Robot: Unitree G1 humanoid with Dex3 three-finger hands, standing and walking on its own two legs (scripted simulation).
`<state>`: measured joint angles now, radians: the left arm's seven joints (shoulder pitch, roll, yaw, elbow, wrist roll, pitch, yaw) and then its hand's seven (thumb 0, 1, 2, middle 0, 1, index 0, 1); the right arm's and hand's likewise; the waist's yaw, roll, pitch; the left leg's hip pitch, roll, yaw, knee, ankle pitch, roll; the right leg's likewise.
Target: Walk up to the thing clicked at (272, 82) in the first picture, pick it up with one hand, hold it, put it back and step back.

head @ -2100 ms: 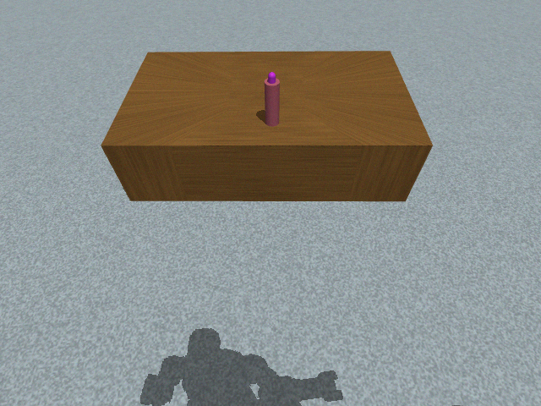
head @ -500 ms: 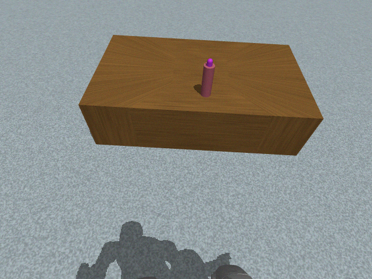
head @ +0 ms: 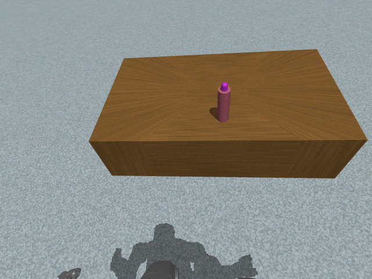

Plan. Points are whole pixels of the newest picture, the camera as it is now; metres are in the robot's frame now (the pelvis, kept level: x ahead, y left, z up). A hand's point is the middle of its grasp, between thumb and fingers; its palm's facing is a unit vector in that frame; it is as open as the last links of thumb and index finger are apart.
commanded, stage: walk up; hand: right
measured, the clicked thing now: (223, 102) +0.91 -0.14 -0.29
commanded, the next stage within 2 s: none
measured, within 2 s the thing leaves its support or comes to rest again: neither
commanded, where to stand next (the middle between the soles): +0.45 +0.09 m, yaw -2 degrees
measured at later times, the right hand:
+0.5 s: hand (279, 227) +0.25 -0.20 -0.13, palm faces -0.03 +0.93 -0.37, open 7.4 cm
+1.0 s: hand (255, 172) +0.42 -0.18 -0.16, palm faces -0.03 +0.92 -0.40, open 7.4 cm
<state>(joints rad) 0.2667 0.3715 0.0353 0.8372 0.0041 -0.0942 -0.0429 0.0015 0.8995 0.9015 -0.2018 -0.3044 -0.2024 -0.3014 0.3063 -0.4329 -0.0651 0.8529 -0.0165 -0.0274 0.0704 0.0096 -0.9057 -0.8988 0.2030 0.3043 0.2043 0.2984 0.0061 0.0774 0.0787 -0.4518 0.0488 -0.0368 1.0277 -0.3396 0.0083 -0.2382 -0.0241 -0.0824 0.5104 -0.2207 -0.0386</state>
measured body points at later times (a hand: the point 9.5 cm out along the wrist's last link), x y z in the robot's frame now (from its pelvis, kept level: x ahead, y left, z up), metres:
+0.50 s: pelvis +0.19 +0.07 +0.00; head +0.22 +0.08 +0.45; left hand +0.25 +0.40 -0.12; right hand +0.25 -0.25 -0.10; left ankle +0.20 +0.18 -0.74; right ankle +0.26 -0.07 -0.70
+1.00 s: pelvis +0.33 +0.11 -0.02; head +0.35 +0.11 +0.43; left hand +0.37 +0.44 -0.13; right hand +0.42 -0.22 -0.13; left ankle +0.42 +0.24 -0.74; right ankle +0.33 -0.06 -0.73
